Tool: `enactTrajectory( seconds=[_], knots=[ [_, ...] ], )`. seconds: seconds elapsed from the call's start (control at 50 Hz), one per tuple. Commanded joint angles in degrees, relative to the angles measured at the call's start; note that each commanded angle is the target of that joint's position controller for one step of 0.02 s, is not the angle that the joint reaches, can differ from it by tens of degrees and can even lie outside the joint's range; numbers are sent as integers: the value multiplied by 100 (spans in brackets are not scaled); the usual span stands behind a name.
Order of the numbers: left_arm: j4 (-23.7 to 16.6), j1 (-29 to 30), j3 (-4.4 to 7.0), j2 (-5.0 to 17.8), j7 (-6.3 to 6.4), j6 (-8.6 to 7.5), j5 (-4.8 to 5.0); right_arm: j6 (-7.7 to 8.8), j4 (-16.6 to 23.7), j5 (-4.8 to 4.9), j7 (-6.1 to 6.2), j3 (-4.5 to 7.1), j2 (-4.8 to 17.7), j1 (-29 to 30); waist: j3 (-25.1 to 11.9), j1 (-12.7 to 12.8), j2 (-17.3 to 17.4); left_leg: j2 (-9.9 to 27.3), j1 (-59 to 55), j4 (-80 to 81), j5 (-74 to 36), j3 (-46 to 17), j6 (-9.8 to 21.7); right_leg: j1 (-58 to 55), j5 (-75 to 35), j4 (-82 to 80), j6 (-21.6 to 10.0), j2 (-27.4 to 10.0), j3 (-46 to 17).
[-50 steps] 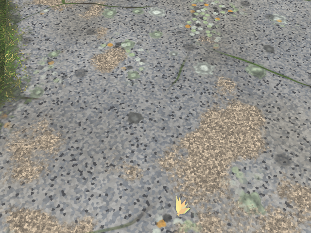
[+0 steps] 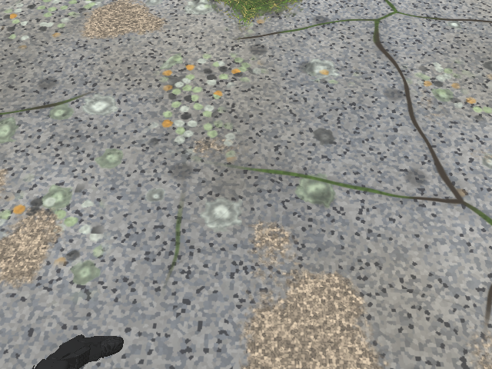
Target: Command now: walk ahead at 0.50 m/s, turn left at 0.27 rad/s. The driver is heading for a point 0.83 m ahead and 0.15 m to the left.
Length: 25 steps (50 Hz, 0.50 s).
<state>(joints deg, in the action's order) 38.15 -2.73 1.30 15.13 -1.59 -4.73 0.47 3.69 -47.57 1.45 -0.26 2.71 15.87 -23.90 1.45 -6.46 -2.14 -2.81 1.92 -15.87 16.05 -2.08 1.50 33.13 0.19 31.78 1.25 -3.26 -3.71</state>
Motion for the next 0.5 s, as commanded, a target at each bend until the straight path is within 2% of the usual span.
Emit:
enactTrajectory(
  seconds=[0.02, 0.04, 0.06, 0.08, 0.1, 0.12, 0.14, 0.16, 0.18, 0.2, 0.22, 0.26, 0.28, 0.36, 0.4, 0.44, 0.48, 0.5],
  knots=[
    [-444, 202, 217, 627, -29, -166, 29, -12, 281, 27, 75, 282, 1090, 91, 13, 426, 746, 1514, 337, 64, -1624, -1210, 810, -816, 134, -377, -118, 182, 62],
    [-353, -119, 274, 719, -12, -182, 23, -37, 284, 19, 86, 282, 1084, 157, -119, 645, 749, 1434, 398, -266, -1875, -1172, 708, -1344, 221, -563, -222, 220, 134],
    [-183, -733, 388, 930, 37, -188, -13, -40, 301, -17, 85, 232, 948, 154, -509, 940, 672, 1138, 619, -995, -2234, -992, 550, -2319, 295, -639, -378, 179, 161],
    [-83, -1658, 499, 1295, 102, -186, -117, -21, 465, -126, 73, 103, 605, 244, -1317, 1360, 204, 759, 1472, -2558, -1351, -728, 326, -3811, 301, -436, -734, -735, -660],
    [55, -2093, 608, 1729, 106, -84, -131, 63, 574, -73, 72, -69, 19, -563, -2168, 1108, -1368, 21, 3457, -4525, 1408, -106, -51, -5653, 1114, -739, -1557, -2104, -2873],
    [93, -2188, 516, 1278, 88, -51, -77, 92, 505, 69, 81, 42, 500, -451, -2050, 1256, -1190, 235, 4125, -5402, 1738, -564, -78, -5388, 2377, -1301, -1625, -2094, -3704],
    [87, -1874, 420, 965, 100, -56, -42, 79, 607, 133, 85, 167, 875, 98, -1209, 1275, -713, 471, 4399, -5644, 1236, -571, -55, -4704, 2545, -1449, -1390, -1877, -2906],
    [76, -1478, 356, 803, 96, -62, -62, 47, 669, 87, 101, 182, 857, 390, -763, 1121, -440, 674, 4255, -5551, 786, -439, -71, -3992, 2023, -1580, -1257, -1642, -2226],
    [99, -1188, 303, 612, 81, -71, -86, 6, 700, 23, 98, 197, 789, 514, -439, 964, -400, 808, 4092, -5341, 480, -426, -96, -3422, 1527, -1762, -1226, -1440, -1717],
    [115, -955, 280, 523, 81, -102, -143, -65, 708, 11, 90, 217, 696, 493, -222, 783, -519, 916, 3758, -5176, 301, -441, -137, -2928, 737, -1902, -1184, -1295, -1236],
    [133, -786, 290, 494, 82, -131, -159, -142, 700, 15, 90, 220, 597, 430, -129, 659, -523, 923, 3492, -5074, 272, -388, -191, -2619, -111, -1970, -1183, -1212, -826],
    [214, -635, 351, 629, 103, -180, -145, -262, 790, -30, 103, 210, 437, 446, -67, 500, -384, 884, 3371, -4752, 174, -270, -321, -2350, -1727, -1951, -1257, -1225, -184],
    [259, -608, 388, 721, 129, -177, -130, -292, 878, -62, 100, 197, 386, 549, -55, 487, -342, 882, 3395, -4448, -8, -217, -374, -2325, -2120, -1956, -1284, -1232, 56],
    [362, -542, 456, 940, 264, -29, -85, -305, 1101, -85, -60, 134, 257, 1038, -224, 633, -284, 793, 2811, -2977, -1366, 120, -324, -2317, -2216, -1896, -1170, -1036, 906],
    [445, -631, 482, 1035, 292, 39, -23, -320, 1252, -86, -155, 165, 334, 1305, -281, 716, -247, 738, 2664, -2506, -1551, 174, -236, -2556, -2095, -1745, -1104, -1102, 1023],
    [496, -653, 524, 1144, 291, 102, 73, -361, 1413, -101, -226, 230, 478, 1470, -290, 718, -239, 697, 2621, -2216, -1287, 213, -102, -2827, -1984, -1452, -1025, -1240, 1040],
    [504, -599, 572, 1244, 297, 169, 173, -405, 1515, -127, -258, 313, 632, 1428, -326, 620, -268, 546, 2413, -1948, -838, 367, 87, -2971, -2202, -891, -905, -1303, 1066],
    [494, -539, 578, 1234, 307, 200, 215, -409, 1479, -137, -247, 378, 726, 1156, -444, 443, -198, 365, 1971, -1570, -961, 501, 225, -2925, -2386, -313, -768, -1177, 1191]
  ],
)
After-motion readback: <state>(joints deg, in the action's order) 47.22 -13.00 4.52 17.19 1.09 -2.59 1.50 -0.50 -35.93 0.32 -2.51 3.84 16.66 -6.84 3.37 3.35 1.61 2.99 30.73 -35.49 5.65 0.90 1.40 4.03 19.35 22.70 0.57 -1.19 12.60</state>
